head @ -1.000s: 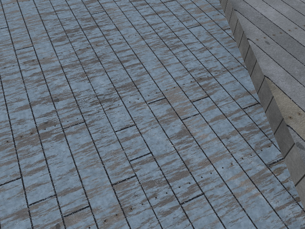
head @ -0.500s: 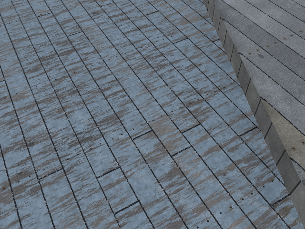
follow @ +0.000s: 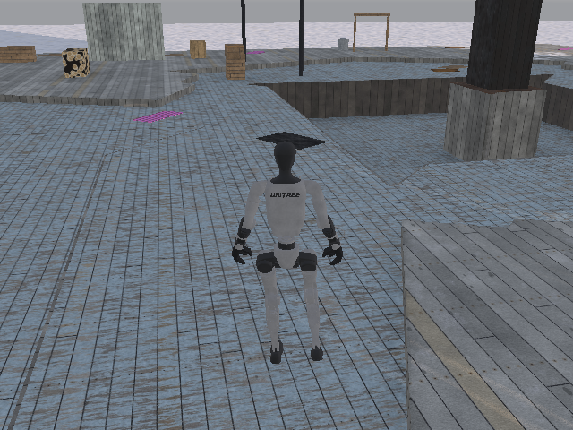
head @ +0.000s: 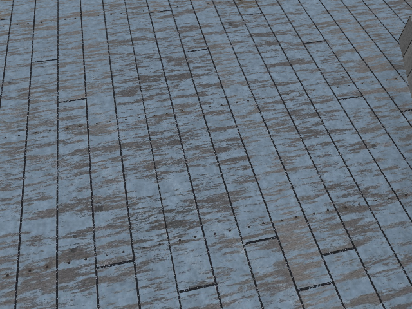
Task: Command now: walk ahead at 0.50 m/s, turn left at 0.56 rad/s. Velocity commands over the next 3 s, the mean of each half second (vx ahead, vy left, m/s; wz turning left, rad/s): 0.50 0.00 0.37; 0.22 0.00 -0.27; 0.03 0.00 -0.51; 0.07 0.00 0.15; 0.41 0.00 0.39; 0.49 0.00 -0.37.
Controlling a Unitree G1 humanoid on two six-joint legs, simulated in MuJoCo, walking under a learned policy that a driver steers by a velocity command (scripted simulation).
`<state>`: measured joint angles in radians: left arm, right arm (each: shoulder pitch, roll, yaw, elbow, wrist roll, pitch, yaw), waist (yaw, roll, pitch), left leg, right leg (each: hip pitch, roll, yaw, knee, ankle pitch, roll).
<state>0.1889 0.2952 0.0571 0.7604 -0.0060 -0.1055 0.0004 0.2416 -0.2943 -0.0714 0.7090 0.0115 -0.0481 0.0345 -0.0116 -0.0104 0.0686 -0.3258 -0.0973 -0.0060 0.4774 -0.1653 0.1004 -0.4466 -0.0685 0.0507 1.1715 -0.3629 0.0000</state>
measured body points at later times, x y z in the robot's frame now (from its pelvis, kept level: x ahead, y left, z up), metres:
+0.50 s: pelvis +0.29 -0.05 +0.00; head +0.31 -0.06 +0.45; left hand +0.35 +0.23 -0.10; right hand +0.44 -0.31 -0.11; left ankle +0.22 +0.07 -0.65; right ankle +0.34 -0.14 -0.74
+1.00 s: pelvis +0.46 +0.00 +0.00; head +0.50 +0.01 +0.45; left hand +0.55 +0.30 -0.12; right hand +0.64 -0.25 -0.09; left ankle +0.54 +0.12 -0.74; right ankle +0.44 -0.13 -0.66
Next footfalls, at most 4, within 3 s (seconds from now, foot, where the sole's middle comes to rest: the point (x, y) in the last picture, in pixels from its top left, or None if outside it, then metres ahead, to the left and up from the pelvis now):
0.34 right None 0.38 -0.13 -0.77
0.80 left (173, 265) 0.58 0.12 -0.77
1.20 right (253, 288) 0.51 -0.14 -0.77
1.64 left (182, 269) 0.57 0.09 -0.77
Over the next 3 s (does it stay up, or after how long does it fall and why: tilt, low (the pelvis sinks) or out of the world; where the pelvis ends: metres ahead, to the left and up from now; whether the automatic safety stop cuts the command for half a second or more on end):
stays up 1.03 0.06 0.00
